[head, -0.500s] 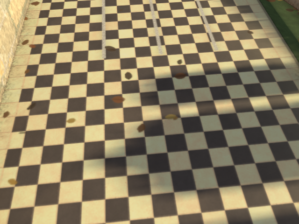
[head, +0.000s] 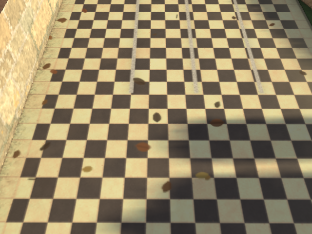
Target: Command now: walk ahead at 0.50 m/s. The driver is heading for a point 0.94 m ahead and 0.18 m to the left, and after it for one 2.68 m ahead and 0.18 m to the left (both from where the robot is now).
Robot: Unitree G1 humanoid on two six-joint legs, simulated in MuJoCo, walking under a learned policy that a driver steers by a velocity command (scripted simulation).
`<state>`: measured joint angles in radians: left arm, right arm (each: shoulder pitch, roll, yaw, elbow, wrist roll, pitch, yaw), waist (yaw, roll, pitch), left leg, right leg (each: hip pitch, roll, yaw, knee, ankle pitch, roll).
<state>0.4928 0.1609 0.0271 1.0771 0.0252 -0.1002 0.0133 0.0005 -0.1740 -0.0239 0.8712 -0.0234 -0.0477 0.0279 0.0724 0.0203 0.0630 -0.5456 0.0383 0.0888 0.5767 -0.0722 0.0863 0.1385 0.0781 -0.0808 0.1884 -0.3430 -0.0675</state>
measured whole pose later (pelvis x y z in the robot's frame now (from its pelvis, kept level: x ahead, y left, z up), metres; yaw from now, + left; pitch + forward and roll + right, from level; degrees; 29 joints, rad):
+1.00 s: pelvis +0.54 -0.02 +0.01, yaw +10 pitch +0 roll -1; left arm 0.43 0.17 0.04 1.04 0.02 -0.11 0.02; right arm 0.14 -0.20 -0.06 0.92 -0.02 -0.01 0.04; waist 0.02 0.04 0.05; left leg -0.65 0.09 0.05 0.82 -0.01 0.07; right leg 0.04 0.05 -0.26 0.22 -0.27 -0.07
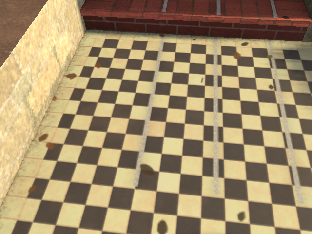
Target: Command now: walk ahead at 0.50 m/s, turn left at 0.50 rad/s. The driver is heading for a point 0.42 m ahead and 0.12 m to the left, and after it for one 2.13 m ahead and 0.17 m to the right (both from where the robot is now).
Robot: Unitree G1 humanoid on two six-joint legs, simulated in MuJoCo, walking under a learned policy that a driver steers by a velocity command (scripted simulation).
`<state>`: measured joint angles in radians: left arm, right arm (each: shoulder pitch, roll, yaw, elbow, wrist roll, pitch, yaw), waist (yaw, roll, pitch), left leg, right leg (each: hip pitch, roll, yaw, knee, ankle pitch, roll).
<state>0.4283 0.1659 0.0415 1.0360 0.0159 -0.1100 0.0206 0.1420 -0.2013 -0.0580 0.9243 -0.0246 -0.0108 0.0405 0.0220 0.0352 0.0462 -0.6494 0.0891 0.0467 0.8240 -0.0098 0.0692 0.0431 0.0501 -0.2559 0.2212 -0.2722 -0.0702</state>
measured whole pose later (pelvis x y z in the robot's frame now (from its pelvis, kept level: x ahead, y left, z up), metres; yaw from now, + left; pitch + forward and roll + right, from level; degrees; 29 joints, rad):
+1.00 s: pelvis +0.56 +0.06 +0.00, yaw +1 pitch +1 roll +0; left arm 0.37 0.26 0.06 0.91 0.00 -0.05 -0.01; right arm 0.13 -0.25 -0.02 0.78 -0.05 -0.05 0.01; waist 0.03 0.03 0.04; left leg -0.63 0.10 -0.06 0.99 -0.22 -0.03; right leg -0.15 0.15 0.05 0.32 -0.17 -0.14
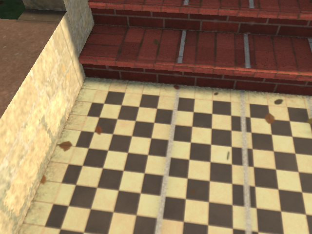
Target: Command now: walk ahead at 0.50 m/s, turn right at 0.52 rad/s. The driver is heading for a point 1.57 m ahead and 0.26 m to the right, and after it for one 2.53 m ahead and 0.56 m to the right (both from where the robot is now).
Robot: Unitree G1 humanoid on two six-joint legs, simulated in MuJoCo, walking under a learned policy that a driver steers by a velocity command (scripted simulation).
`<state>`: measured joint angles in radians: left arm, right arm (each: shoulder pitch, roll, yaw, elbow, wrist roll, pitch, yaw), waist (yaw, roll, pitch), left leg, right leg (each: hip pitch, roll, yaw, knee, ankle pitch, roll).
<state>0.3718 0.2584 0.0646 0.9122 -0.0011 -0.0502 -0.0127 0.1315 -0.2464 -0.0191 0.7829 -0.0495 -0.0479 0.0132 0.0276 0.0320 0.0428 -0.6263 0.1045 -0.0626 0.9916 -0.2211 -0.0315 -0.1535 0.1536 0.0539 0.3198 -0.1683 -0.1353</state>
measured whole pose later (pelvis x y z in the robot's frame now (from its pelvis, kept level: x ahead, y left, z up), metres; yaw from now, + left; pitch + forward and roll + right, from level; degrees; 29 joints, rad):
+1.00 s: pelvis +0.50 -0.09 +0.00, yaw -22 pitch +0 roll +0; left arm 0.32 0.24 0.04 0.87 0.01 -0.07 -0.01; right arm 0.27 -0.26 -0.04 0.85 -0.03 -0.03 0.03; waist 0.00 0.04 0.02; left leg -0.52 0.09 0.01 1.04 -0.27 0.03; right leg -0.15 0.07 -0.06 0.32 -0.18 -0.09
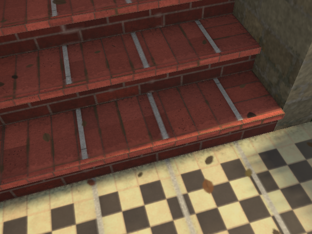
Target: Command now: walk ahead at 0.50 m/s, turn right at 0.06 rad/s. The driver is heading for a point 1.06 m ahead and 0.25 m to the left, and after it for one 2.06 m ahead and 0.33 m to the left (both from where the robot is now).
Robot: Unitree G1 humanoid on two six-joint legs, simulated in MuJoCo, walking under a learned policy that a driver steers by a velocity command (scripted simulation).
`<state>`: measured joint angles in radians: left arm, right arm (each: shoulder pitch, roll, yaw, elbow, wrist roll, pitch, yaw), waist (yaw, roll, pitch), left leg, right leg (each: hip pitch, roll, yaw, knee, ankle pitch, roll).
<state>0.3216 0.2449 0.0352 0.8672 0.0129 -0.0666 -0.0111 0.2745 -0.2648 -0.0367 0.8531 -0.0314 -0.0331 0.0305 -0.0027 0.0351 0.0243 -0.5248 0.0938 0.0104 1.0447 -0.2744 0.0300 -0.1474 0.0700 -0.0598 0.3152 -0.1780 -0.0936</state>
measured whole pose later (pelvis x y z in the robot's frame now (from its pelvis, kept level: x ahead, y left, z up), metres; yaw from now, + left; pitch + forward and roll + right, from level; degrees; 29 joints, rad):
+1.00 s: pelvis +0.51 +0.01 +0.00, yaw +6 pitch +1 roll +0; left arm 0.17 0.22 0.03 0.93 0.03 -0.10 0.00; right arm 0.27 -0.24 -0.04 0.99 -0.02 -0.05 0.00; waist -0.02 0.04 0.04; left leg -0.41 0.03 0.00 1.09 -0.32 0.06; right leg -0.25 0.01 -0.15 0.37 -0.14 -0.07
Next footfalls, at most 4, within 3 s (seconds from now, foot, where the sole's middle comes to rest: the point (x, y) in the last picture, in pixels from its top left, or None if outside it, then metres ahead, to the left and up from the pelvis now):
0.32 left None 0.33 0.13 -0.78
0.84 right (183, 209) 0.61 -0.06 -0.78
1.52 left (102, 133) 0.91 0.30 -0.61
2.10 right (92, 67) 1.18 0.35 -0.44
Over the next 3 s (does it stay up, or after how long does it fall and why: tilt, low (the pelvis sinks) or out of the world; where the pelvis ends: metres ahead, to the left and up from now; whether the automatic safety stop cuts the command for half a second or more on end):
stays up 1.62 0.46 0.48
